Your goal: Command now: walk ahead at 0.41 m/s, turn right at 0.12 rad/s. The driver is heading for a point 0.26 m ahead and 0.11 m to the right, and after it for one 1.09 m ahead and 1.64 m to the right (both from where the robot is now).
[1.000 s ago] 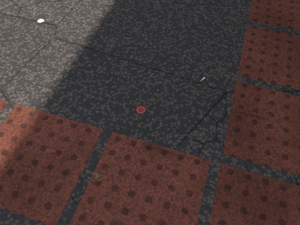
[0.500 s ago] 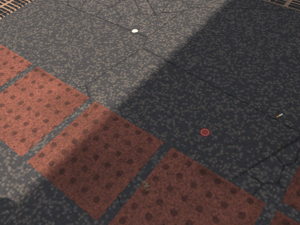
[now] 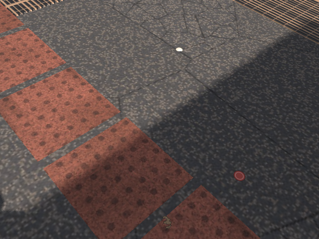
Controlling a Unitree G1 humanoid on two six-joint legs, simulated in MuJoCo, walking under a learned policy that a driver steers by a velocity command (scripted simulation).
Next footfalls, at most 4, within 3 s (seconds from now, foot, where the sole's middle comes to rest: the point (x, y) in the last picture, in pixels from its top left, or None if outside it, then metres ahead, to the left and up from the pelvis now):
0.24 right None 0.30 -0.15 -0.78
0.68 left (154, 213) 0.61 -0.01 -0.78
1.12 right None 0.46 -0.22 -0.78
1.60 left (167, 212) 0.62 -0.07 -0.78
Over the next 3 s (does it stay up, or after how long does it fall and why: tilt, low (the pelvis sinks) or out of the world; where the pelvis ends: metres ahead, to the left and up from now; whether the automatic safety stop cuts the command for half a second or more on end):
stays up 0.67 -0.70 -0.01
